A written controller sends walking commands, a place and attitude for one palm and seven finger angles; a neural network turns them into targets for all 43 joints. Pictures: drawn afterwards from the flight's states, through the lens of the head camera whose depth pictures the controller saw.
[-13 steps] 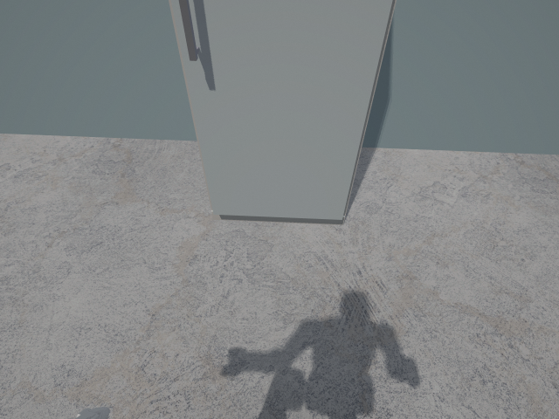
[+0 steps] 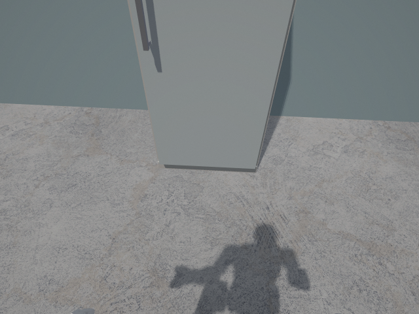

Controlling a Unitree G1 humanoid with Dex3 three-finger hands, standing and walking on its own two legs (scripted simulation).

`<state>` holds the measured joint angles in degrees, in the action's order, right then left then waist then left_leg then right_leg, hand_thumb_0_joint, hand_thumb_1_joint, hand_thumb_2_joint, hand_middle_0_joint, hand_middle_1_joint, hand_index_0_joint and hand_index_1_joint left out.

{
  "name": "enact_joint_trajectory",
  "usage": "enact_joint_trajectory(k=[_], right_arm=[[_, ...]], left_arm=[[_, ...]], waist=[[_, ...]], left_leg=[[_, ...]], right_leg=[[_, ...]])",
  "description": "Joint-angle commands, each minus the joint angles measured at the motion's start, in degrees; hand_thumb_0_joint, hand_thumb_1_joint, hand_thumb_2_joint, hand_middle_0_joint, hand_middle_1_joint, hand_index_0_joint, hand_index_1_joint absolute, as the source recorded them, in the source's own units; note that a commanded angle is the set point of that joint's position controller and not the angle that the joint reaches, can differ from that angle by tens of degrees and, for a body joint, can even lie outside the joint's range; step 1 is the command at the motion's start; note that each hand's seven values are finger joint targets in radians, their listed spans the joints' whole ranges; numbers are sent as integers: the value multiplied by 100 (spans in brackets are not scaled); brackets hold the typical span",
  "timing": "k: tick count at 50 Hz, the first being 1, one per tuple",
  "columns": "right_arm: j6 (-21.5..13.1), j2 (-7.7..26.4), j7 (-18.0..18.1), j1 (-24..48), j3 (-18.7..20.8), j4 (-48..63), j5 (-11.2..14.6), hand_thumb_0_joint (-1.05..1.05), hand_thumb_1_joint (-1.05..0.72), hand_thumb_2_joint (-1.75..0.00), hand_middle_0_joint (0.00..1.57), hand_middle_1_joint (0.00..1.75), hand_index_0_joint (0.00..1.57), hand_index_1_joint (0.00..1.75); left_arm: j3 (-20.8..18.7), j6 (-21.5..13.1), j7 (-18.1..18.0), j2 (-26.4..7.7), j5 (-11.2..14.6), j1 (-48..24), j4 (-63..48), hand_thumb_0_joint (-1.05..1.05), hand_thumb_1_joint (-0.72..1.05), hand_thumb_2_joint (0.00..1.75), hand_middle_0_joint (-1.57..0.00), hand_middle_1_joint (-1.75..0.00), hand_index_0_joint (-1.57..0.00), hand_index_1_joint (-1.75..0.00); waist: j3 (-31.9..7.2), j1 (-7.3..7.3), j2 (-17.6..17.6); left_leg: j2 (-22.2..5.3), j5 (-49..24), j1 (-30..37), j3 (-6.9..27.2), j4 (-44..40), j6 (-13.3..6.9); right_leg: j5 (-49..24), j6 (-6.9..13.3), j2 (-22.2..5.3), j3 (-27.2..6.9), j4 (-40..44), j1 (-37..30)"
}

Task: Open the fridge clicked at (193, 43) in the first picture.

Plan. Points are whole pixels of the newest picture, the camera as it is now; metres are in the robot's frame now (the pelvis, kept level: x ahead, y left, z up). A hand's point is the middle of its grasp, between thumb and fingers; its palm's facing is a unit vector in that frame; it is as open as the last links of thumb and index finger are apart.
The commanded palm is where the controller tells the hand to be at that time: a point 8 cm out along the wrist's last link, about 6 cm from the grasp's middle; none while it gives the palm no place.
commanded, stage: stand and wait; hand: left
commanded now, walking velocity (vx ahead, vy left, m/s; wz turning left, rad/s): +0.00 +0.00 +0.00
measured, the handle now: out of the picture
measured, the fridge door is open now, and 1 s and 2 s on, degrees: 0 0 0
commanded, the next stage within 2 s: look at it before walking up in 0.56 s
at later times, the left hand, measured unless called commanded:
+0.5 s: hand out of the picture +0.06 +0.24 -0.15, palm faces -0.02 -0.94 -0.34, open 7.4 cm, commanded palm none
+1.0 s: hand out of the picture +0.07 +0.24 -0.15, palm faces -0.02 -0.94 -0.33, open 7.4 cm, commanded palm none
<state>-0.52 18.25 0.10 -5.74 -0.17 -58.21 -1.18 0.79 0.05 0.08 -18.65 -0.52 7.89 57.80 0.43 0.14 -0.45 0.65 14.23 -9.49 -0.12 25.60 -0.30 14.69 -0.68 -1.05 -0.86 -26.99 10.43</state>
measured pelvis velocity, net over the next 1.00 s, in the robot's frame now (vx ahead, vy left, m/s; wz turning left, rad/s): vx -0.01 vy -0.01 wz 0.00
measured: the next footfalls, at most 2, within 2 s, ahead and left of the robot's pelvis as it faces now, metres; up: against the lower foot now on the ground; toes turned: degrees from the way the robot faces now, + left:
none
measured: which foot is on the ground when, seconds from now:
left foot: down 0.00-1.00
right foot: down 0.00-1.00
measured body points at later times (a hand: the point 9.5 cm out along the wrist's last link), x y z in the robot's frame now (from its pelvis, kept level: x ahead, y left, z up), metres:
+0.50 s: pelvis -0.01 -0.01 +0.00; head -0.01 -0.01 +0.45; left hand +0.06 +0.29 -0.13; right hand +0.05 -0.31 -0.13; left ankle +0.00 +0.12 -0.74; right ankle +0.00 -0.13 -0.74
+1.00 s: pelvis -0.01 -0.01 +0.01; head -0.01 -0.01 +0.46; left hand +0.07 +0.29 -0.13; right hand +0.06 -0.31 -0.13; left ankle +0.00 +0.12 -0.74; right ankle +0.00 -0.13 -0.74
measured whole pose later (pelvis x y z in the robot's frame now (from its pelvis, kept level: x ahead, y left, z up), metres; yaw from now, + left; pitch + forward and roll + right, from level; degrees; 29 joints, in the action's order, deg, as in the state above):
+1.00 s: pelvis -0.01 -0.01 +0.01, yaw +0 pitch -2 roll +0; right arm -0.6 19.2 0.1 -7.4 0.0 -63.5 -0.8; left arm 0.2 -0.4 0.1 -19.4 -0.5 8.1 61.8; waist 1.4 -0.2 -0.3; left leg -0.4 11.1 -8.1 0.1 21.1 0.7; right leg 11.5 0.1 0.0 -0.6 -22.5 9.0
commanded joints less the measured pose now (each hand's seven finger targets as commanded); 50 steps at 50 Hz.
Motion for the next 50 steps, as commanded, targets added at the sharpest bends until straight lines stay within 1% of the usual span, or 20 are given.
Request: enact_joint_trajectory(k=[1, 3, 6, 9, 14, 16, 18, 21, 23, 25, 27, 28, 33, 41, 42, 45, 46, 50], right_arm=[[-152, 1205, 67, 252, 282, 330, 36, 0, -90, -90, 20, 30, 20, 30], [-159, 1199, 67, 226, 280, 291, 41, 0, -90, -90, 20, 30, 20, 30], [-157, 1211, 69, 222, 271, 216, 45, 0, -90, -90, 20, 30, 20, 30], [-161, 1215, 70, 182, 266, 149, 51, 0, -90, -90, 20, 30, 20, 30], [-154, 1238, 66, 145, 252, 18, 60, 0, -90, -90, 20, 30, 20, 30], [-151, 1246, 63, 129, 247, -33, 61, 0, -90, -90, 20, 30, 20, 30], [-150, 1260, 63, 91, 244, -56, 65, 0, -90, -90, 20, 30, 20, 30], [-149, 1268, 61, 71, 242, -98, 66, 0, -90, -90, 20, 30, 20, 30], [-146, 1271, 58, 89, 242, -103, 64, 0, -90, -90, 20, 30, 20, 30], [-143, 1274, 57, 63, 232, -123, 63, 0, -90, -90, 20, 30, 20, 30], [-143, 1281, 53, 46, 238, -132, 68, 0, -90, -90, 20, 30, 20, 30], [-142, 1273, 52, 69, 242, -141, 62, 0, -90, -90, 20, 30, 20, 30], [-160, 1278, 55, 51, 241, -144, 64, 0, -90, -90, 20, 30, 20, 30], [-157, 1275, 57, 85, 232, -159, 63, 0, -90, -90, 20, 30, 20, 30], [-156, 1272, 56, 84, 237, -149, 72, 0, -90, -90, 20, 30, 20, 30], [-159, 1276, 58, 104, 228, -158, 68, 0, -90, -90, 20, 30, 20, 30], [-154, 1272, 57, 102, 229, -159, 69, 0, -90, -90, 20, 30, 20, 30], [-153, 1268, 54, 91, 232, -154, 65, 0, -90, -90, 20, 30, 20, 30]], left_arm=[[-290, -132, -73, -1212, -24, -284, -340, 0, 90, 90, -20, -30, -20, -30], [-293, -137, -78, -1223, -25, -260, -304, 0, 90, 90, -20, -30, -20, -30], [-288, -136, -75, -1218, -15, -257, -244, 0, 90, 90, -20, -30, -20, -30], [-293, -146, -75, -1211, -14, -219, -185, 0, 90, 90, -20, -30, -20, -30], [-284, -141, -72, -1233, -10, -200, -77, 0, 90, 90, -20, -30, -20, -30], [-280, -144, -70, -1238, -8, -201, -31, 0, 90, 90, -20, -30, -20, -30], [-277, -148, -70, -1258, -8, -205, -16, 0, 90, 90, -20, -30, -20, -30], [-278, -142, -70, -1252, -8, -223, 18, 0, 90, 90, -20, -30, -20, -30], [-276, -142, -71, -1256, -11, -190, 29, 0, 90, 90, -20, -30, -20, -30], [-276, -137, -67, -1259, -12, -226, 32, 0, 90, 90, -20, -30, -20, -30], [-273, -140, -67, -1266, -18, -211, 33, 0, 90, 90, -20, -30, -20, -30], [-276, -142, -68, -1258, -17, -215, 31, 0, 90, 90, -20, -30, -20, -30], [-281, -155, -71, -1252, -17, -216, 31, 0, 90, 90, -20, -30, -20, -30], [-276, -162, -73, -1249, -16, -232, 40, 0, 90, 90, -20, -30, -20, -30], [-282, -167, -76, -1264, -23, -223, 30, 0, 90, 90, -20, -30, -20, -30], [-283, -159, -72, -1245, -21, -236, 35, 0, 90, 90, -20, -30, -20, -30], [-283, -158, -70, -1253, -21, -236, 44, 0, 90, 90, -20, -30, -20, -30], [-287, -163, -67, -1254, -22, -234, 36, 0, 90, 90, -20, -30, -20, -30]], waist=[[-193, -28, 45], [-295, -21, 73], [-240, -14, 71], [-277, -10, 39], [-205, -5, 111], [-182, -7, 21], [-212, -11, 31], [-115, -10, -2], [-111, -3, 70], [-59, -10, 27], [-89, -9, 2], [-32, -5, 18], [-177, -13, 8], [-156, -17, 48], [-190, -11, -2], [-124, -10, 63], [-107, -6, 20], [-138, -11, 52]], left_leg=[[-644, -839, -39, 519, -501, -185], [-660, -901, 13, 523, -506, -189], [-662, -846, 16, 534, -552, -172], [-678, -849, 49, 541, -575, -171], [-695, -695, 14, 550, -661, -158], [-691, -660, 23, 562, -679, -151], [-703, -691, 38, 555, -676, -148], [-704, -600, -4, 570, -745, -138], [-703, -535, 10, 573, -750, -145], [-698, -470, -44, 592, -791, -136], [-702, -485, -9, 597, -778, -142], [-699, -446, -21, 585, -789, -138], [-720, -673, 77, 569, -762, -132], [-732, -765, 112, 549, -795, -116], [-735, -833, 142, 558, -763, -123], [-727, -762, 98, 567, -810, -116], [-726, -733, 97, 564, -820, -114], [-717, -734, 118, 564, -809, -110]], right_leg=[[-824, 259, -530, -491, 535, -4], [-879, 256, -544, -475, 529, -77], [-836, 251, -536, -501, 587, -76], [-852, 260, -556, -509, 624, -114], [-689, 255, -556, -532, 718, -116], [-636, 259, -567, -545, 759, -99], [-661, 260, -571, -544, 763, -114], [-551, 249, -555, -555, 807, -83], [-467, 254, -558, -574, 834, -42], [-392, 250, -546, -584, 858, -38], [-372, 250, -545, -580, 865, -18], [-325, 249, -552, -599, 890, 19], [-600, 247, -559, -570, 842, -62], [-762, 250, -554, -583, 865, -96], [-823, 251, -559, -567, 857, -115], [-736, 240, -552, -567, 887, -112], [-701, 235, -552, -563, 904, -105], [-671, 244, -566, -576, 930, -106]])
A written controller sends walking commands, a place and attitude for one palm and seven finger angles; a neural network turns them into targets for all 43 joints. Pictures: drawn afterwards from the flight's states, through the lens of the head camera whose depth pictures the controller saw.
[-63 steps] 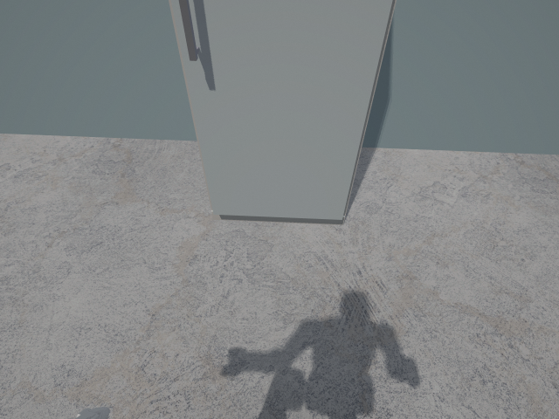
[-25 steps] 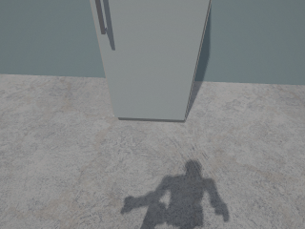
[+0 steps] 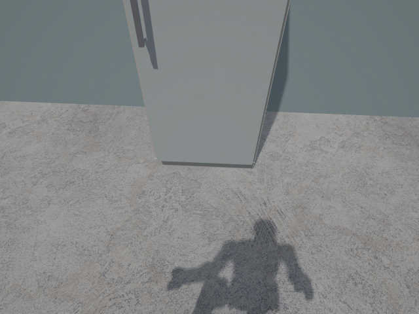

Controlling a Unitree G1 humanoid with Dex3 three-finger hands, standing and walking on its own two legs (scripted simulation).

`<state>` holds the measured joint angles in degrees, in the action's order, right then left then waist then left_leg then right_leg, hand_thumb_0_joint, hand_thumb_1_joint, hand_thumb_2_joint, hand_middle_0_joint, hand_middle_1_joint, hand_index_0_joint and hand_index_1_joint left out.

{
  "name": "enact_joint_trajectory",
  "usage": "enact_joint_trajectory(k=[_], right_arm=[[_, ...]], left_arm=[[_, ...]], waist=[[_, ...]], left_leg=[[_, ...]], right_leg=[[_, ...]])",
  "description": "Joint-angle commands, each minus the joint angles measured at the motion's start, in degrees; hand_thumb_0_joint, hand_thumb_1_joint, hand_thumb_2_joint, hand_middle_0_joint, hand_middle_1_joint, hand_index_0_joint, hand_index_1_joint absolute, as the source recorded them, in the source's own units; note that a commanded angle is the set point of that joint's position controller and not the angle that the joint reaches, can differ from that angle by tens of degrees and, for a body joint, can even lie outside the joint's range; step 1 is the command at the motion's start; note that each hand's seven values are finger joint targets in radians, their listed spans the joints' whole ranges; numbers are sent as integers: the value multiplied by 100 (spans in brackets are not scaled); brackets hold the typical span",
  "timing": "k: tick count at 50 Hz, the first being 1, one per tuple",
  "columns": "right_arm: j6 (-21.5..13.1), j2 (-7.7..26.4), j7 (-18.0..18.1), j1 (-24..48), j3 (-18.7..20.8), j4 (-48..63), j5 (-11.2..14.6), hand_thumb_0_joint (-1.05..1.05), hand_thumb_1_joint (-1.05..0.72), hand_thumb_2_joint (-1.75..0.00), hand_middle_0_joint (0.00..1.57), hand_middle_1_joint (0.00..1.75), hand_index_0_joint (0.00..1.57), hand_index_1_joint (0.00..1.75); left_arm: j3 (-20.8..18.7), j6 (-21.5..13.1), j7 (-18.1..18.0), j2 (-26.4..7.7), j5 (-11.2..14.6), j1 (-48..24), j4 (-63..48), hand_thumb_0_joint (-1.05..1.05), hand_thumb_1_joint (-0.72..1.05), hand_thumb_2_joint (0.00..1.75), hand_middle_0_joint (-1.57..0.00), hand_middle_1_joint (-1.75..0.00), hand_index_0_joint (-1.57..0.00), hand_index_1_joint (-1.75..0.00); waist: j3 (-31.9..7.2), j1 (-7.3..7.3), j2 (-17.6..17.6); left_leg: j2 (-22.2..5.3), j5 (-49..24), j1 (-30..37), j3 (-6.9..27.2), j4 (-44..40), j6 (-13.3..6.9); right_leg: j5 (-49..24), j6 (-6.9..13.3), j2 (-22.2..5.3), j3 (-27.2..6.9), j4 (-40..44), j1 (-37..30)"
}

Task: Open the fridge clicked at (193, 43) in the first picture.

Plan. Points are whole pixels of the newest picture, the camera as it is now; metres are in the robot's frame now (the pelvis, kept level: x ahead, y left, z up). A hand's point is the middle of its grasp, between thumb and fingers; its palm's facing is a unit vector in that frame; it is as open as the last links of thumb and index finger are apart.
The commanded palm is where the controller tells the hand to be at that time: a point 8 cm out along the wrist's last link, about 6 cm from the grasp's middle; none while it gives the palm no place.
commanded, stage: look at it before walking up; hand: left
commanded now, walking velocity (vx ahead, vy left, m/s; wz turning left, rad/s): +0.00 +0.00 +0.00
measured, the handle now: out of the picture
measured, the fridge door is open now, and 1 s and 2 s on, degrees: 0 0 0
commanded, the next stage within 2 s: walk to a spot facing it in 0.18 s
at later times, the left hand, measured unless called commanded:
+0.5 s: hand out of the picture +0.07 +0.24 -0.17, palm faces +0.05 -0.95 -0.31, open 7.4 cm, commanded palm none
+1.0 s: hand out of the picture +0.13 +0.27 -0.17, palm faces +0.30 -0.94 -0.18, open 7.4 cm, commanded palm none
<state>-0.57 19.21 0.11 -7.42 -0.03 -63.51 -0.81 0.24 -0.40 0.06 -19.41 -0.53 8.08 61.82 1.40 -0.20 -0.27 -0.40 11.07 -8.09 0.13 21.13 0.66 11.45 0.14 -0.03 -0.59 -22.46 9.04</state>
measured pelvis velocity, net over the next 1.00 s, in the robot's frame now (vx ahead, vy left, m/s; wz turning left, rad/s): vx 0.12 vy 0.07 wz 0.32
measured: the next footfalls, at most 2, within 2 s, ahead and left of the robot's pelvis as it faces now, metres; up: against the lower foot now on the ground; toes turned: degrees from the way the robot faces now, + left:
right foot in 1.12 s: +0.35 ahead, +0.00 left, +0.00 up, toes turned +16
left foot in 1.50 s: +0.32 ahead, +0.26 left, +0.00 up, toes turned +35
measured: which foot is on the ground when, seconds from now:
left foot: down 0.00-1.00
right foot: down 0.00-0.66, up 0.68-1.00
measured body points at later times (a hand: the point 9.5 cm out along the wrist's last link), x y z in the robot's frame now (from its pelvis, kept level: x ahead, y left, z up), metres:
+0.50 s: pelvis +0.00 +0.00 -0.01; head +0.01 +0.01 +0.44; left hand +0.06 +0.29 -0.14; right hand +0.08 -0.28 -0.15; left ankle +0.00 +0.13 -0.74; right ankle +0.01 -0.12 -0.75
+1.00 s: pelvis +0.12 +0.07 +0.00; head +0.14 +0.09 +0.45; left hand +0.12 +0.32 -0.15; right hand +0.12 -0.16 -0.15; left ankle +0.01 +0.14 -0.75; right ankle +0.24 -0.05 -0.69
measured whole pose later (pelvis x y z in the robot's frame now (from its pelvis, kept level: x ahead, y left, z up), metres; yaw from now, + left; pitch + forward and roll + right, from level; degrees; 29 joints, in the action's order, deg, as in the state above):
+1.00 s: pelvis +0.12 +0.07 +0.00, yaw +18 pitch +1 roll +1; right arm -3.3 7.2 0.6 -24.6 1.8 -61.6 -1.3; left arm -3.5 0.2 1.3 -11.8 -1.2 11.5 55.6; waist 1.6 -2.6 -2.1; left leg 3.4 16.7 -3.2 1.4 18.6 -3.1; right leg 14.1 -4.2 -6.5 2.4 -50.0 33.2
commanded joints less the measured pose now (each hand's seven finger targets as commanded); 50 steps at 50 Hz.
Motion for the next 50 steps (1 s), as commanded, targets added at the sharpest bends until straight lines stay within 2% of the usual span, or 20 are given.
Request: enact_joint_trajectory(k=[1, 16, 19, 20, 22, 24, 25, 27, 29, 30, 31, 32, 33, 34, 35, 37, 38, 40, 45, 50], right_arm=[[-150, 1183, 54, 268, 211, 378, 27, 0, -90, -90, 20, 30, 20, 30], [-118, 1184, 43, 288, 206, 401, 34, 0, -90, -90, 20, 30, 20, 30], [18, 553, 17, 34, 112, 447, 22, 0, -90, -90, 20, 30, 20, 30], [73, 503, 10, -17, 115, 499, 15, 0, -90, -90, 20, 30, 20, 30], [147, 473, -12, -116, 137, 618, -18, 0, -90, -90, 20, 30, 20, 30], [218, 398, -25, -77, 203, 806, -38, 0, -90, -90, 20, 30, 20, 30], [211, 445, -48, -36, 262, 901, -34, 0, -90, -90, 20, 30, 20, 30], [134, 307, -141, -223, 298, 995, 1, 0, -90, -90, 20, 30, 20, 30], [80, 61, -205, -572, 287, 982, -4, 0, -90, -90, 20, 30, 20, 30], [65, -5, -201, -852, 293, 917, -20, 0, -90, -90, 20, 30, 20, 30], [40, 58, -181, -1300, 328, 821, -29, 0, -90, -90, 20, 30, 20, 30], [13, 446, -145, -1817, 444, 732, -52, 0, -90, -90, 20, 30, 20, 30], [-66, 945, -81, -2357, 566, 700, -118, 0, -90, -90, 20, 30, 20, 30], [-62, 942, -29, -2329, 555, 658, -68, 0, -90, -90, 20, 30, 20, 30], [-94, 717, 10, -1991, 509, 741, -45, 0, -90, -90, 20, 30, 20, 30], [-249, 318, 48, -1467, 416, 852, -27, 0, -90, -90, 20, 30, 20, 30], [-304, 232, 64, -1437, 397, 820, -24, 0, -90, -90, 20, 30, 20, 30], [-378, 134, 85, -1613, 401, 699, -2, 0, -90, -90, 20, 30, 20, 30], [-407, -39, 112, -1989, 432, 469, 12, 0, -90, -90, 20, 30, 20, 30], [-376, -41, 126, -2064, 455, 374, -46, 0, -90, -90, 20, 30, 20, 30]], left_arm=[[-226, -117, -63, -1176, -17, -244, -357, 0, 90, 90, -20, -30, -20, -30], [-242, -104, -75, -1204, -12, -218, -361, 0, 90, 90, -20, -30, -20, -30], [-182, 53, -143, -652, -4, 112, -388, 0, 90, 90, -20, -30, -20, -30], [-189, 98, -155, -621, -7, 193, -423, 0, 90, 90, -20, -30, -20, -30], [-275, 125, -143, -745, -40, 416, -472, 0, 90, 90, -20, -30, -20, -30], [-403, 134, -121, -994, -89, 643, -601, 0, 90, 90, -20, -30, -20, -30], [-452, 94, -136, -982, -114, 633, -698, 0, 90, 90, -20, -30, -20, -30], [-495, -18, -137, -949, -142, 395, -833, 0, 90, 90, -20, -30, -20, -30], [-517, -67, -94, -879, -145, 282, -889, 0, 90, 90, -20, -30, -20, -30], [-529, -51, -72, -840, -120, 318, -871, 0, 90, 90, -20, -30, -20, -30], [-517, -16, -46, -720, -85, 364, -870, 0, 90, 90, -20, -30, -20, -30], [-450, 27, 10, -353, -64, 350, -975, 0, 90, 90, -20, -30, -20, -30], [-363, 43, 60, 73, -51, 93, -1338, 0, 90, 90, -20, -30, -20, -30], [-368, -1, 61, -9, -101, -352, -1535, 0, 90, 90, -20, -30, -20, -30], [-426, -50, 78, 48, -110, -358, -1444, 0, 90, 90, -20, -30, -20, -30], [-458, -109, 137, 10, -126, 129, -1167, 0, 90, 90, -20, -30, -20, -30], [-446, -104, 148, 97, -127, 290, -1073, 0, 90, 90, -20, -30, -20, -30], [-432, -102, 146, 239, -119, 390, -1029, 0, 90, 90, -20, -30, -20, -30], [-422, -121, 123, 367, -95, -50, -1182, 0, 90, 90, -20, -30, -20, -30], [-419, -183, 131, 497, -56, -595, -1369, 0, 90, 90, -20, -30, -20, -30]], waist=[[-278, 24, 55], [-259, 32, 38], [-226, 77, 16], [-177, 90, -39], [-283, 171, -392], [-3, 316, -1273], [189, 309, -1193], [133, 82, -659], [120, -78, -771], [98, -169, -615], [-20, -350, -195], [101, -562, 1159], [364, -719, 2435], [451, -665, 1238], [468, -463, 703], [344, -142, 583], [305, -101, 561], [129, -96, 432], [215, -241, 505], [395, -355, 663]], left_leg=[[-618, -450, 15, 551, -362, -212], [-604, -719, -57, 585, -282, -211], [-545, -913, -482, 592, 81, -152], [-497, -786, -674, 591, 217, -137], [-254, 214, -1159, 492, 716, -132], [25, 1657, -1799, 0, 2170, -41], [-179, 1783, -2031, 26, 2872, -52], [-420, 1789, -1900, -53, 2896, -65], [-380, 1471, -1184, -431, 1902, -48], [-212, 1050, -538, -716, 1436, -41], [-117, 844, 278, -718, 843, -59], [-662, 1949, 645, 618, 13, -315], [-2098, 2614, 680, 3199, -1169, -999], [-2355, 2866, 285, 3727, -1406, -1419], [-2067, 3029, -28, 3373, -1354, -1349], [-1607, 2012, -202, 2427, -1221, -1166], [-1431, 1400, -201, 2044, -1136, -1149], [-1221, 338, 121, 1604, -988, -1178], [-1219, -605, 700, 1442, -941, -1315], [-1175, -1389, 668, 1277, -675, -1220]], right_leg=[[-382, 166, -666, -603, 466, 24], [-622, 135, -715, -482, 376, -107], [-681, 9, -810, -301, 35, -111], [-540, 7, -868, -316, 4, -57], [707, 148, -1158, -567, 308, -235], [2333, 709, -1999, -1491, 1179, -33], [2303, 948, -2281, -1683, 1362, 119], [1561, 982, -2272, -1034, 1058, 31], [1372, 704, -2001, -266, 613, 393], [1600, 539, -1831, 80, 328, 776], [1889, 303, -1580, 493, -334, 1297], [2205, -24, -988, 913, -1798, 2135], [2649, -344, -243, 1051, -3627, 3393], [2189, -189, -545, 169, -4266, 3644], [1589, -150, -633, -2, -4582, 3519], [796, -228, -792, -45, -4523, 3221], [598, -281, -792, 17, -4373, 3055], [440, -366, -734, 139, -4010, 2968], [247, -471, -726, 254, -3207, 3256], [258, -397, -555, 445, -1999, 2755]])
